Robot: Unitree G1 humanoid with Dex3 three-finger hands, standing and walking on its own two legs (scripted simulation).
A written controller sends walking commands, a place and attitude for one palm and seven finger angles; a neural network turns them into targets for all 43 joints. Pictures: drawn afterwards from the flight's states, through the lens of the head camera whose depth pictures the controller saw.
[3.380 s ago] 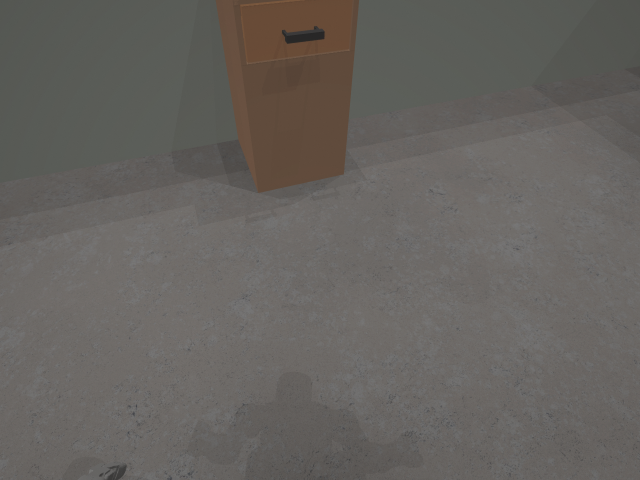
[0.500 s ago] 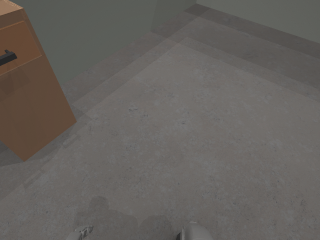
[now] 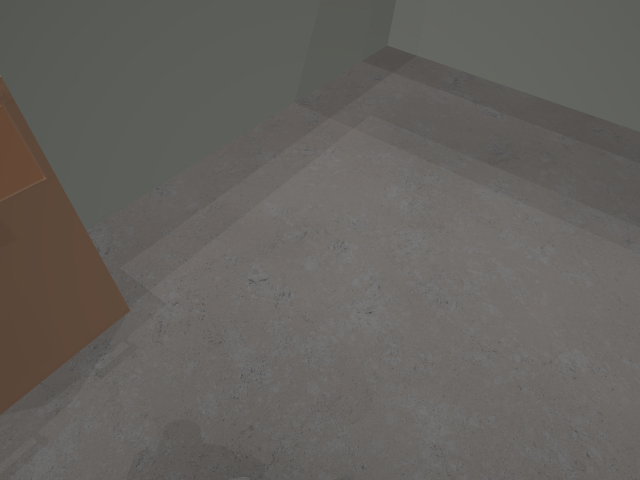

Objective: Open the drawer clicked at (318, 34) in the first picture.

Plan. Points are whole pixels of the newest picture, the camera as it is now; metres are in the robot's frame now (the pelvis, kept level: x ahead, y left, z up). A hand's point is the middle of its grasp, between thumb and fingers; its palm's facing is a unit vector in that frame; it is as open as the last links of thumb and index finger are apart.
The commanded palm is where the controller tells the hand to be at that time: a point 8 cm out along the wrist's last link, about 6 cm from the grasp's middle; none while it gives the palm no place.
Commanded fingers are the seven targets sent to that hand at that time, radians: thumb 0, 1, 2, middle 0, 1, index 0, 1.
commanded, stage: walk to a spot facing it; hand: left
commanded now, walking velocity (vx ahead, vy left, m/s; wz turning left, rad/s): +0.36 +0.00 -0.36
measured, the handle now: out of the picture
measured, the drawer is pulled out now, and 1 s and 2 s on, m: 0.00 0.00 0.00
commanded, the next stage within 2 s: turn to face it in 0.38 s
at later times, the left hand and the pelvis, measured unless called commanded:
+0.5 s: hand (261, 342) +0.37 +0.12 -0.16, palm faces -0.24 -0.95 -0.22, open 7.4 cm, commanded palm none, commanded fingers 0.00 0.90 0.90 -0.20 -0.30 -0.20 -0.30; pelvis +0.22 -0.04 -0.01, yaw -14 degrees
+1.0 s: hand (251, 321) +0.41 +0.14 -0.18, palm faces +0.00 -0.98 -0.18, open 7.4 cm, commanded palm none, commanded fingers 0.00 0.90 0.90 -0.20 -0.30 -0.20 -0.30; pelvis +0.32 -0.04 +0.00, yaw -2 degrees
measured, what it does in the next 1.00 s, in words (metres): walks ahead: right foot, then left foot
